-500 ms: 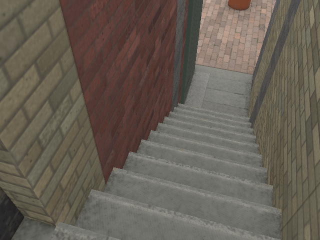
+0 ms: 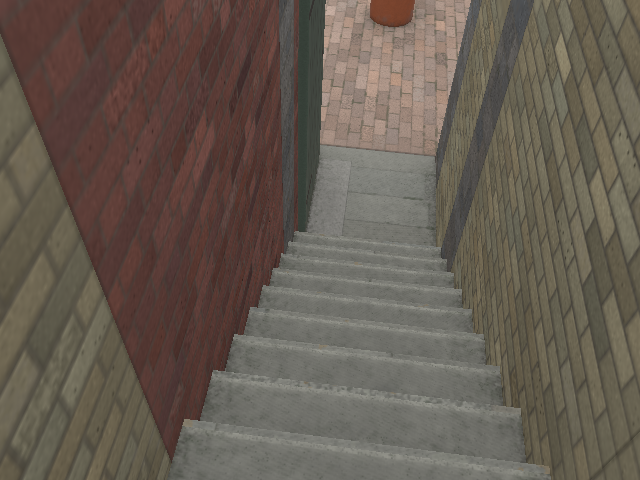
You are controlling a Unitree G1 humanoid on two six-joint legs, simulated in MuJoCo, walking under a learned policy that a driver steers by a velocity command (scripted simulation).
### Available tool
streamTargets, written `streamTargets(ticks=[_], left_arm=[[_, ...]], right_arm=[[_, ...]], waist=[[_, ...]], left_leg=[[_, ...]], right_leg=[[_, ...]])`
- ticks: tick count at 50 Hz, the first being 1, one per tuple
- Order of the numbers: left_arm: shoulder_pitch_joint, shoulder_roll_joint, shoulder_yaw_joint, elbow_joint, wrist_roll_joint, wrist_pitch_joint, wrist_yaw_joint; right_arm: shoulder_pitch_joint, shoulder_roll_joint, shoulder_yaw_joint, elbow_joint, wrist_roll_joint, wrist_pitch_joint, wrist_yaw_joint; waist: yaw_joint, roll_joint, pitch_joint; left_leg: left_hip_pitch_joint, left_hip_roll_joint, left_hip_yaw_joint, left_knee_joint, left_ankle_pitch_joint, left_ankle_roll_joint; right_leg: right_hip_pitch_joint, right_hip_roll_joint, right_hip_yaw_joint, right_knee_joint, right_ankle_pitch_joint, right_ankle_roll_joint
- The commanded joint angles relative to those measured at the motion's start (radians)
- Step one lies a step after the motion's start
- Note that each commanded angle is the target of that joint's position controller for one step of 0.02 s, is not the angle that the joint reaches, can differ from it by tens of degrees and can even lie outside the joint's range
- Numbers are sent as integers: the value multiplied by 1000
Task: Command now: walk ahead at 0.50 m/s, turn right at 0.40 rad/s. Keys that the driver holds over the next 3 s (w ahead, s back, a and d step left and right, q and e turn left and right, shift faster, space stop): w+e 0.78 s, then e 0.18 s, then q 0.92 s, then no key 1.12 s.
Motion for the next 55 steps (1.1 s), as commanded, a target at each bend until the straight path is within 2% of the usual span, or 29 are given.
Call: streamTargets(ticks=[1, 8, 10, 12, 13, 14, 15, 16, 17, 19, 22, 25, 27, 30, 31, 32, 33, 34, 36, 38, 41, 42, 44, 49, 50, 51, 52, 53, 55], left_arm=[[28, -29, -17, -67, 16, 12, -31], [14, 17, 1, -111, 26, -11, -19], [51, 29, 11, -123, 29, -22, -6], [374, 74, 50, -7, 40, -52, 20], [410, 147, 82, 25, 38, -69, 49], [448, 252, 81, 62, 42, -96, 83], [572, 296, 102, 96, 37, -119, 67], [500, 232, 99, 106, 15, -122, 24], [389, 94, 50, 94, -1, -113, 1], [129, 35, 0, 23, 31, -65, -34], [128, -55, -60, -27, 57, -58, 23], [158, 123, -35, -24, 28, -77, 48], [257, 174, -30, 3, 44, -67, 20], [282, 155, -45, 10, 4, -26, -26], [313, 151, -61, 26, 40, -12, -61], [466, 21, -87, 52, 44, -27, -104], [571, -13, -93, 17, 17, -31, -112], [416, 51, -95, -93, 12, -17, -98], [319, 28, -89, -98, 44, 19, -67], [330, 16, -72, -81, 92, 50, -93], [163, 18, -53, -88, 70, 52, -119], [71, -5, -57, -111, 68, 49, -123], [255, 33, -39, -59, 73, 24, -125], [138, 169, 36, -212, 37, -40, 1], [256, 250, 64, -175, -12, -52, 26], [396, 298, 64, -130, -14, -42, 21], [513, 265, 59, -83, 15, -74, -10], [504, 241, 49, -61, 0, -87, -26], [174, 84, -22, -88, -54, -73, -14]], right_arm=[[54, -120, -19, -39, -5, -17, 16], [118, -145, -8, -23, -14, 9, -11], [49, -220, -27, -55, -8, 6, -15], [-58, -339, -71, -88, -35, 4, 17], [-121, -303, -73, -89, 9, 12, 42], [14, -71, -10, -138, -9, 7, 94], [-19, -8, 10, -218, 58, -15, 109], [-247, -57, -2, -330, 123, -28, 77], [-283, -124, -15, -347, 110, -13, 53], [-126, -97, -5, -268, 57, 35, 2], [16, -32, 34, -204, 1, 31, 39], [-79, -86, 21, -268, 51, 50, 55], [-160, -66, 31, -332, 32, 83, 77], [-75, -164, -1, -254, 53, 85, 67], [117, -203, -27, -179, 32, 54, 62], [371, -232, -48, -111, 1, 44, 54], [294, -263, -48, -178, 10, 49, 82], [248, -303, -83, -191, -9, 60, 80], [-12, -105, -11, -182, 4, 49, 88], [-164, 53, 42, -173, 33, -3, 44], [-123, -59, 12, -136, 37, -66, -13], [-85, -131, 2, -110, 7, -60, -7], [-124, -196, -16, -131, 15, -40, 11], [-340, -294, -72, -253, 87, 9, 6], [-331, -303, -88, -288, 110, 23, 23], [-168, -130, -41, -271, 47, 16, 74], [-193, -120, -32, -296, 94, 20, 101], [-264, -132, -39, -331, 115, 11, 110], [-195, -135, -28, -299, 79, 21, 101]], waist=[[35, 133, -5], [30, 107, -20], [73, 118, -30], [226, 65, -38], [289, -111, -12], [104, -226, -159], [154, -29, -177], [195, -45, -22], [139, 36, -2], [-14, -27, 53], [-34, 25, -15], [19, 27, -27], [61, -10, 16], [68, 32, 48], [15, 83, -38], [0, 266, -275], [18, 317, -369], [-84, 173, -259], [39, -49, 2], [159, 31, 125], [34, 20, 81], [14, 12, 66], [99, 26, -19], [88, 55, -117], [133, -167, -188], [106, -337, -365], [178, -113, -327], [206, -42, -170], [38, 82, -99]], left_leg=[[-133, 228, -24, -60, 508, 191], [43, 318, 8, 173, 626, 169], [-94, 278, 93, 293, 792, 129], [-326, 237, 114, 719, 712, 86], [-433, 128, 63, 1096, 36, 73], [-698, -4, -69, 1418, -501, 0], [-779, -13, -280, 1375, -480, -35], [-965, 4, -280, 1332, -503, -73], [-992, 58, -281, 1238, -405, -72], [-800, 123, -231, 1092, -235, -96], [-440, 91, -167, 831, 463, -72], [-51, 14, -61, 497, 564, -94], [-36, -15, -94, 389, 255, -111], [-273, 112, -188, -178, 469, -15], [57, 145, -147, -86, 584, 29], [597, 249, -210, 418, 1026, 213], [761, 420, -413, 542, 1259, 422], [669, 539, -680, 367, 743, 463], [96, 426, -498, 188, -120, 284], [-442, 259, -287, 106, -72, 201], [-604, 181, -114, 94, -203, 190], [-628, 186, -100, 116, -187, 182], [-542, 249, -114, 291, 160, 207], [-217, 304, -125, 642, 611, 120], [-316, 149, -50, 997, 481, 64], [-780, -51, -87, 1381, -565, -69], [-956, -29, -252, 1385, -597, -104], [-1119, 13, -310, 1300, -555, -145], [-945, 151, -315, 1086, -405, -150]], right_leg=[[115, 20, -73, 50, 132, 13], [-50, -16, -54, 184, -57, -26], [177, 47, -159, 141, -191, -14], [531, 158, -233, 13, -139, -10], [603, 148, -147, -443, -53, -80], [864, -56, 268, -249, 955, -315], [864, -230, 452, -299, 1168, -408], [759, -269, 499, -292, 941, -449], [637, -245, 450, -243, 651, -381], [148, -119, 299, -233, 367, -341], [-231, 129, 104, -131, 20, -232], [-414, 175, 54, -29, -350, -194], [-276, 103, 222, 57, -455, -245], [273, 83, 453, 386, -281, -265], [103, 112, 429, 605, -196, -228], [-284, 215, 246, 1070, -442, -124], [-689, 258, 102, 1462, -734, -54], [-930, 206, 133, 1552, -584, 15], [-818, 32, 194, 1173, -148, -27], [-491, -69, 116, 837, 143, -71], [-232, -68, -29, 339, 363, -41], [-149, -63, -47, 331, 379, -41], [-90, -11, -25, 462, 293, -43], [47, 82, -132, 83, -197, -17], [300, 83, -97, -108, 354, -148], [756, -131, 367, -176, 869, -505], [822, -242, 460, -152, 1172, -529], [706, -312, 619, -182, 836, -501], [272, -266, 459, -64, 446, -338]])
Next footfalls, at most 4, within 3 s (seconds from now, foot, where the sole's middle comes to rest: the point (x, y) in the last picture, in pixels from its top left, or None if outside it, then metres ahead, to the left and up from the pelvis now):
0.26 right None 0.12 -0.14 -0.79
0.62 left None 0.38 -0.02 -0.98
0.98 right None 0.38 -0.26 -0.98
1.34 left None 0.57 0.01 -1.03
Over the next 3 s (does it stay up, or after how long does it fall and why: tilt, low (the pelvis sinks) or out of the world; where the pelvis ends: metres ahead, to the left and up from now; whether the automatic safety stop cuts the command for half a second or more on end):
stays up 0.62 -0.09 -0.39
